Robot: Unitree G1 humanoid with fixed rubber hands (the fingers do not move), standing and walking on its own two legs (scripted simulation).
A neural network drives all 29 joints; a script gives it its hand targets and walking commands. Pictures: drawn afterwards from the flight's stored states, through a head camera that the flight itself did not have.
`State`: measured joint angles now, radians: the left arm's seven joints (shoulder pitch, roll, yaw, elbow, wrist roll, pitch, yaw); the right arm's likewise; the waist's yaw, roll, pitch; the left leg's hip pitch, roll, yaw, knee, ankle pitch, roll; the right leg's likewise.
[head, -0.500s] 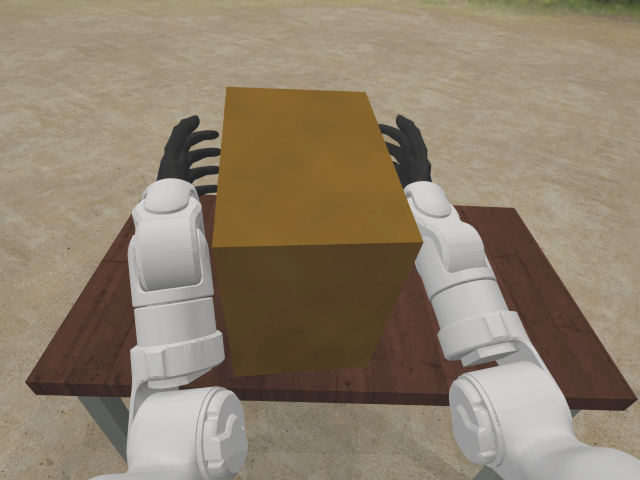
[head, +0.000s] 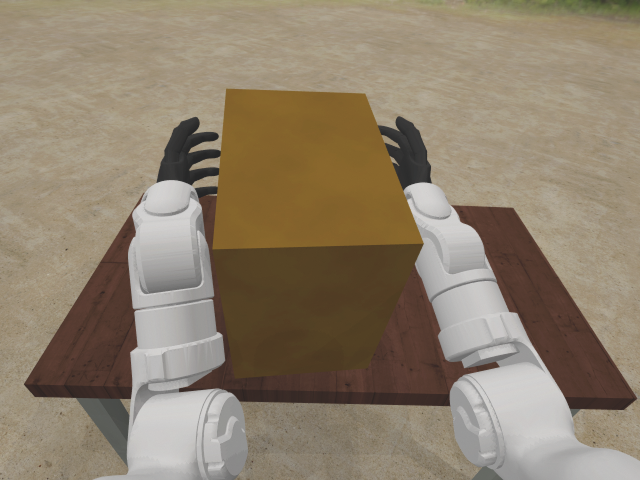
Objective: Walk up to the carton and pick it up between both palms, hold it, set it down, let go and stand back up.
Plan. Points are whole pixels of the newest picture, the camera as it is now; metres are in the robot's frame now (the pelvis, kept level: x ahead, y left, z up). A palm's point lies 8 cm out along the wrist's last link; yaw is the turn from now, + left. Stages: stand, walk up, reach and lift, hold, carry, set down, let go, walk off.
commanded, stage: hold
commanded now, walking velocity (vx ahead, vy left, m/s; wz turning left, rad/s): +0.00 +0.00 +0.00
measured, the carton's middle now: (300, 235) +0.36 +0.00 +0.17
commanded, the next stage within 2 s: none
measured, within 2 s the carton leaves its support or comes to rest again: neither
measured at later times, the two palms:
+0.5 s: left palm (181, 187) +0.36 +0.12 +0.24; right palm (414, 185) +0.36 -0.14 +0.23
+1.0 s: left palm (178, 189) +0.36 +0.13 +0.24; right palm (410, 185) +0.36 -0.14 +0.23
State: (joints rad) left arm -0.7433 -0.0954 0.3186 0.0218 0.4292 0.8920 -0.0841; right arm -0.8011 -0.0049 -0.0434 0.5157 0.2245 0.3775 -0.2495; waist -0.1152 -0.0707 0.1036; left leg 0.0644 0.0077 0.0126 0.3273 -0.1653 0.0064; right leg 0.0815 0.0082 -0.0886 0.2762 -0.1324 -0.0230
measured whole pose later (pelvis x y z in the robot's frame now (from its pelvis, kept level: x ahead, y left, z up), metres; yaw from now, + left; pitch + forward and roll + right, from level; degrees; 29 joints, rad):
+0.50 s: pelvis +0.00 +0.00 +0.00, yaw +0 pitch -13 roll +0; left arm -0.76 -0.10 0.33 0.05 0.43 0.89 -0.08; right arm -0.81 -0.01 -0.05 0.53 0.22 0.38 -0.25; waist -0.11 -0.07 0.10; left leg 0.06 0.01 0.02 0.32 -0.16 0.01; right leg 0.07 0.01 -0.08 0.28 -0.13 -0.03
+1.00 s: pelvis +0.00 +0.00 +0.00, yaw +0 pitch -13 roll -1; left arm -0.74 -0.09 0.31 0.03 0.42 0.89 -0.08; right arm -0.80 -0.01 -0.04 0.51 0.23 0.38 -0.25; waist -0.12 -0.07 0.11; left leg 0.06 0.01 0.01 0.33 -0.16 0.01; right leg 0.08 0.01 -0.09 0.27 -0.13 -0.02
